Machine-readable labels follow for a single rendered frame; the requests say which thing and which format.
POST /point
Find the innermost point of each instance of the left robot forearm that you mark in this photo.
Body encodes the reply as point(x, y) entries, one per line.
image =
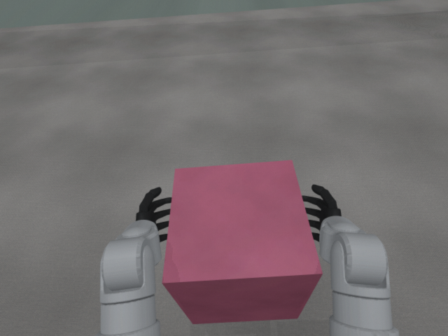
point(127, 282)

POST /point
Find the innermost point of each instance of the right robot forearm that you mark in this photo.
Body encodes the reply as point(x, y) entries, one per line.
point(360, 281)

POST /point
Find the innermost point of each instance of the carton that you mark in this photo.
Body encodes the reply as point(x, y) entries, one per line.
point(239, 244)

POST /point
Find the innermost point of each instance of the robot right hand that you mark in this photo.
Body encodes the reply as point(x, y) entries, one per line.
point(327, 205)

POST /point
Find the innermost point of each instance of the robot left hand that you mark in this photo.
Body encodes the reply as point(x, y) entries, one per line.
point(147, 208)

